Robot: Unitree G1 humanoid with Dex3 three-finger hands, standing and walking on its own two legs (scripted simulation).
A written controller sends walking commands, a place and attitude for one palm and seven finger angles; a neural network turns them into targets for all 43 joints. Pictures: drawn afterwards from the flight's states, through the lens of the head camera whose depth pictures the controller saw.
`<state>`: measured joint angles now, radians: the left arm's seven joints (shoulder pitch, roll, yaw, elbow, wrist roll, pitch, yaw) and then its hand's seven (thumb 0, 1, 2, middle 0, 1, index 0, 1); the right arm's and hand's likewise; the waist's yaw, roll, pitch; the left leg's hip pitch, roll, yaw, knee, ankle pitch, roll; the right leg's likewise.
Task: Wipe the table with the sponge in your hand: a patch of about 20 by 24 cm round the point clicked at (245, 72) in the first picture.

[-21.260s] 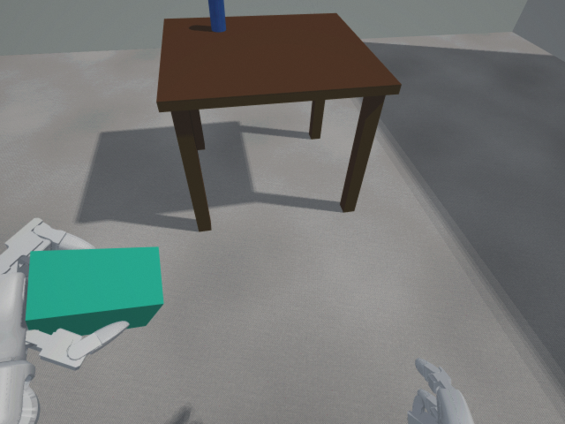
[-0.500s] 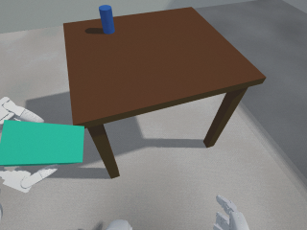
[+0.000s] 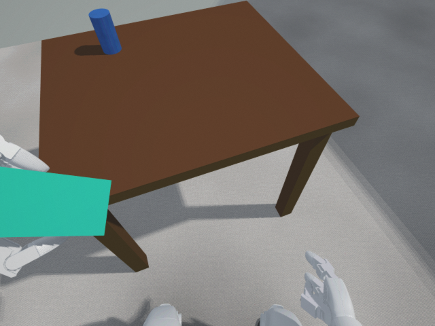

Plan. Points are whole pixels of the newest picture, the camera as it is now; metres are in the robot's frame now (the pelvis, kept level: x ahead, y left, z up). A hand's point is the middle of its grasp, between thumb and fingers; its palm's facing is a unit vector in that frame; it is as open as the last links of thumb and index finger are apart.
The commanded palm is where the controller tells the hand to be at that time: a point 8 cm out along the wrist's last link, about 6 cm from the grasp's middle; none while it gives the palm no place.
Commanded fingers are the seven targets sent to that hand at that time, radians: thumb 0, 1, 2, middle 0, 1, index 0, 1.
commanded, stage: shuffle to correct the standing spot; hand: left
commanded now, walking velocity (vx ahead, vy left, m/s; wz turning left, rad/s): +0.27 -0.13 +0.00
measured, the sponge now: (59, 204) +0.23 +0.21 +0.19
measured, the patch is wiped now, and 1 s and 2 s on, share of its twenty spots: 0.00 0.00 0.00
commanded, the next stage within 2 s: come to a stop and stand still in 1.12 s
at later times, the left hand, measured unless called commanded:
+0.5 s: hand (132, 123) +0.32 +0.14 +0.23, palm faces +0.42 -0.74 -0.53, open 10.6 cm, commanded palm +0.27 +0.17 +0.20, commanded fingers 0.00 0.10 1.30 -1.20 -1.60 -1.20 -1.60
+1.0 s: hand (190, 87) +0.41 +0.08 +0.21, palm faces +0.43 -0.77 -0.47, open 10.6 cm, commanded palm +0.35 +0.11 +0.20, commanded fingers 0.00 0.10 1.30 -1.20 -1.60 -1.20 -1.60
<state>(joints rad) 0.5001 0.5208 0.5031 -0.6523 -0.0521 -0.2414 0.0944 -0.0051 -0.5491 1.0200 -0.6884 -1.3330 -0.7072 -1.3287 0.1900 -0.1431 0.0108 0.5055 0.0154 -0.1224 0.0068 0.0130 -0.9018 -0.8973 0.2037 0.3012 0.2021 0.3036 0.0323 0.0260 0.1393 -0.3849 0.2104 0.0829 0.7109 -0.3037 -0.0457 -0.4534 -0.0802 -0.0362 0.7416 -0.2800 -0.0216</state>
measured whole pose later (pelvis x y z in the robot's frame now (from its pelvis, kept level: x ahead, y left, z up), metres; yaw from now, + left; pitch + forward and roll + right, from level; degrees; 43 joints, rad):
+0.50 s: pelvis +0.11 -0.11 +0.01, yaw +1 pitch +0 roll -1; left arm 0.48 0.49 0.48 -0.61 -0.04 -0.23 0.13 0.00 -0.55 1.02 -0.69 -1.33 -0.71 -1.33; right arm 0.21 -0.17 0.00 0.52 0.02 -0.11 -0.01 0.01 -0.90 -0.90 0.20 0.30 0.20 0.30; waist 0.01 0.01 0.05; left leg -0.29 0.16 0.08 0.61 -0.30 -0.07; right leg -0.42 -0.03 -0.10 0.70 -0.30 -0.01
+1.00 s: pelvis +0.20 -0.17 +0.01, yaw +1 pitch +0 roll +1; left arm 0.46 0.44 0.43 -0.53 -0.05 -0.21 0.15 0.00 -0.55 1.02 -0.68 -1.33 -0.71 -1.32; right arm 0.19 -0.23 -0.02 0.57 0.02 -0.07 -0.05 0.02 -0.90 -0.90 0.20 0.30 0.20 0.30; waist -0.01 -0.02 0.03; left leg -0.31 0.04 0.10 0.61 -0.30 0.00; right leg -0.25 0.02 -0.14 0.62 -0.38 -0.09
